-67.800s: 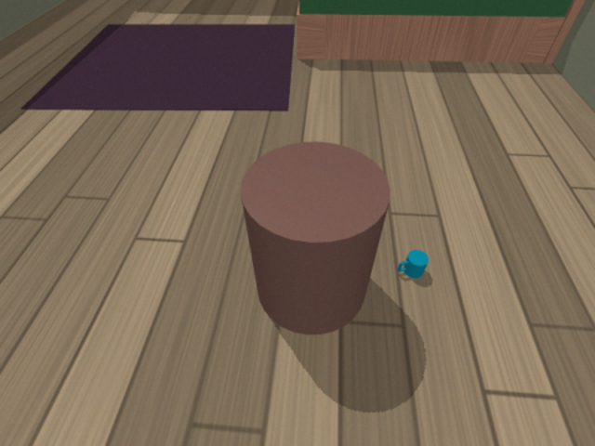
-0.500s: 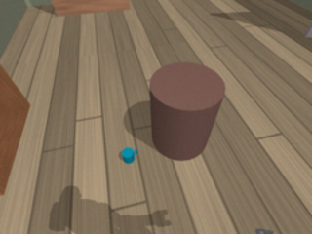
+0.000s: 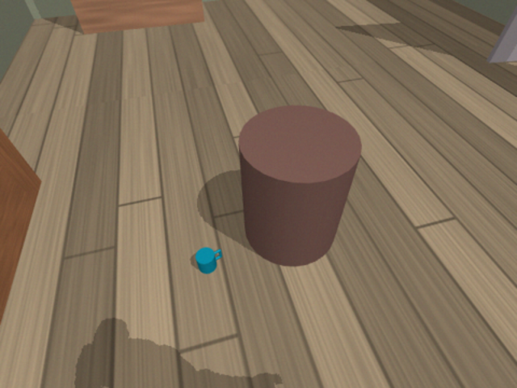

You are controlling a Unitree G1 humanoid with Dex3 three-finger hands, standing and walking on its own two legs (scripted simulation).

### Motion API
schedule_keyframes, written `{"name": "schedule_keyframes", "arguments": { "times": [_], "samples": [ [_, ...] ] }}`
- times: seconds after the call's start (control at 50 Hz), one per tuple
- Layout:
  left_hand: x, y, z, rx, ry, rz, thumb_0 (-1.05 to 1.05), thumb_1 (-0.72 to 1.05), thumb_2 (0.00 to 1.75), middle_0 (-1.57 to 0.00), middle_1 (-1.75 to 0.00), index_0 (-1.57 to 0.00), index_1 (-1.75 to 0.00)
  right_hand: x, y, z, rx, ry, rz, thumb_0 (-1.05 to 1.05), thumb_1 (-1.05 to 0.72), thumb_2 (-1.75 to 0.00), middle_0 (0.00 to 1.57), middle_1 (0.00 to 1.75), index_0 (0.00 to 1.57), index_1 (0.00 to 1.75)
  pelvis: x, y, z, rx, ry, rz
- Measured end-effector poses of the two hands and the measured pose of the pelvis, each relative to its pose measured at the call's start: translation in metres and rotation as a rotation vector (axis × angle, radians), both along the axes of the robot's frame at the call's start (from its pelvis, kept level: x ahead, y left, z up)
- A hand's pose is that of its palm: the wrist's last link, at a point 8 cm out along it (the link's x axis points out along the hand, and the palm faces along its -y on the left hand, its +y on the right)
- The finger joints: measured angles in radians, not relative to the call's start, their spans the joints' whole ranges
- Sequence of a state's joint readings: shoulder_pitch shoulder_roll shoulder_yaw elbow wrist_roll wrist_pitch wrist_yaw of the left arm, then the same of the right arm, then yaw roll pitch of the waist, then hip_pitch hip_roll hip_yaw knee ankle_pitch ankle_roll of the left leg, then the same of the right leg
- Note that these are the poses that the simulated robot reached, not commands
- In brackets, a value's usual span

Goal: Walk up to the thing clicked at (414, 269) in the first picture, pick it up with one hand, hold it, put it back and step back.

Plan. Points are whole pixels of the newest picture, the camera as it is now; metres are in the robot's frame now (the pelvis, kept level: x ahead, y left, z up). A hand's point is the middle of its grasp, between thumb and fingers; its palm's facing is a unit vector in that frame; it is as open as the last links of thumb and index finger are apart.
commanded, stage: stand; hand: left
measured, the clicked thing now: (209, 258) +0.75 +0.25 -0.74
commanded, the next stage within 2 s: walk up in 0.26 s
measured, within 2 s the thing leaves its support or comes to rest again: neither
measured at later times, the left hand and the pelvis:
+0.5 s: hand out of the picture +0.06 +0.30 -0.16, palm faces +0.05 -0.93 -0.36, open 7.3 cm; pelvis +0.04 +0.02 -0.01, yaw +3 degrees
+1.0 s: hand (122, 313) +0.29 +0.30 -0.15, palm faces -0.02 -0.91 -0.41, open 7.4 cm; pelvis +0.21 +0.02 -0.03, yaw +2 degrees
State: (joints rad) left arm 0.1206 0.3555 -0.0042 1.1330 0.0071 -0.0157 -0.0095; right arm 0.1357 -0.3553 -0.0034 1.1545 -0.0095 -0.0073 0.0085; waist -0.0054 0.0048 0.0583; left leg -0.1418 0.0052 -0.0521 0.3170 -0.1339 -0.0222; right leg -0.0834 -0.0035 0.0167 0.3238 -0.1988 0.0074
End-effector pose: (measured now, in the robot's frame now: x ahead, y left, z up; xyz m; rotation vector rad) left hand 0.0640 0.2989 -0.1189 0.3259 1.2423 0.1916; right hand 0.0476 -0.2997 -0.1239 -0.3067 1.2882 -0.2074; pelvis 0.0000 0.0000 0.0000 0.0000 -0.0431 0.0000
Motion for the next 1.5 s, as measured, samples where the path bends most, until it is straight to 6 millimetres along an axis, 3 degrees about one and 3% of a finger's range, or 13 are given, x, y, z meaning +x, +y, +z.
{"name": "schedule_keyframes", "arguments": {
  "times": [0.34, 0.48, 0.56, 0.62, 0.72, 0.86, 0.98, 1.06, 1.18, 1.32, 1.5],
  "samples": [
    [0.006, 0.002, 0.004, -0.008, -0.047, 0.013, 0.0, 0.91, 0.9, -0.21, -0.3, -0.2, -0.3, 0.022, -0.002, 0.002, 0.015, -0.052, 0.032, 0.0, -0.9, -0.9, 0.21, 0.3, 0.2, 0.3, 0.012, -0.001, -0.002, -0.004, 0.008, 0.009],
    [-0.013, 0.037, 0.002, 0.018, -0.024, 0.086, 0.0, 0.91, 0.9, -0.21, -0.3, -0.2, -0.3, 0.062, -0.001, 0.01, -0.037, -0.06, 0.089, 0.01, -0.9, -0.9, 0.21, 0.3, 0.2, 0.3, 0.039, 0.019, -0.007, -0.027, -0.001, 0.042],
    [-0.01, 0.066, -0.014, 0.025, 0.034, 0.09, 0.0, 0.91, 0.9, -0.21, -0.3, -0.2, -0.3, 0.091, 0.011, 0.012, -0.074, -0.105, 0.107, 0.01, -0.9, -0.9, 0.21, 0.3, 0.2, 0.3, 0.061, 0.038, -0.02, -0.012, -0.013, 0.046],
    [0.006, 0.076, -0.018, 0.026, 0.065, 0.08, 0.0, 0.91, 0.9, -0.21, -0.3, -0.2, -0.3, 0.101, 0.022, 0.016, -0.078, -0.139, 0.09, 0.0, -0.9, -0.9, 0.21, 0.3, 0.2, 0.3, 0.076, 0.046, -0.021, -0.002, -0.016, 0.044],
    [0.05, 0.079, -0.009, 0.009, 0.032, 0.041, 0.01, 0.91, 0.9, -0.2, -0.3, -0.2, -0.3, 0.111, 0.034, 0.025, -0.064, -0.127, 0.072, 0.0, -0.9, -0.9, 0.21, 0.3, 0.2, 0.3, 0.106, 0.05, -0.011, 0.007, -0.016, 0.032],
    [0.124, 0.068, 0.004, 0.008, -0.012, -0.02, 0.0, 0.91, 0.9, -0.21, -0.3, -0.2, -0.3, 0.139, 0.03, 0.017, -0.031, -0.111, 0.056, 0.0, -0.9, -0.9, 0.21, 0.3, 0.21, 0.3, 0.154, 0.044, -0.009, 0.018, -0.017, 0.02],
    [0.204, 0.046, 0.009, 0.055, -0.116, -0.045, 0.0, 0.91, 0.9, -0.21, -0.3, -0.2, -0.3, 0.181, 0.007, -0.011, -0.006, -0.093, 0.044, 0.01, -0.9, -0.9, 0.21, 0.3, 0.21, 0.3, 0.204, 0.022, -0.025, 0.011, -0.016, 0.026],
    [0.241, 0.027, 0.019, 0.053, -0.201, -0.035, 0.0, 0.91, 0.9, -0.21, -0.3, -0.2, -0.3, 0.219, 0.004, -0.016, 0.005, -0.085, 0.064, 0.01, -0.9, -0.9, 0.21, 0.3, 0.2, 0.3, 0.225, 0.013, -0.022, 0.019, -0.019, 0.032],
    [0.265, 0.014, 0.022, 0.045, -0.196, -0.042, 0.0, 0.91, 0.9, -0.21, -0.3, -0.2, -0.3, 0.269, 0.004, -0.007, 0.008, -0.12, 0.1, 0.01, -0.9, -0.9, 0.21, 0.3, 0.2, 0.3, 0.252, 0.01, -0.015, 0.01, -0.001, 0.033],
    [0.278, 0.025, -0.011, 0.015, -0.15, -0.006, 0.0, 0.9, 0.9, -0.21, -0.3, -0.2, -0.3, 0.302, 0.011, -0.009, -0.051, -0.12, 0.113, 0.0, -0.9, -0.9, 0.21, 0.3, 0.2, 0.3, 0.271, 0.02, -0.029, 0.001, -0.008, 0.045],
    [0.27, 0.028, -0.027, 0.002, -0.067, 0.039, 0.0, 0.91, 0.9, -0.21, -0.3, -0.2, -0.3, 0.341, 0.019, -0.003, -0.048, -0.16, 0.135, 0.01, -0.9, -0.9, 0.21, 0.3, 0.2, 0.3, 0.275, 0.017, -0.029, -0.017, 0.001, 0.046]
  ]
}}
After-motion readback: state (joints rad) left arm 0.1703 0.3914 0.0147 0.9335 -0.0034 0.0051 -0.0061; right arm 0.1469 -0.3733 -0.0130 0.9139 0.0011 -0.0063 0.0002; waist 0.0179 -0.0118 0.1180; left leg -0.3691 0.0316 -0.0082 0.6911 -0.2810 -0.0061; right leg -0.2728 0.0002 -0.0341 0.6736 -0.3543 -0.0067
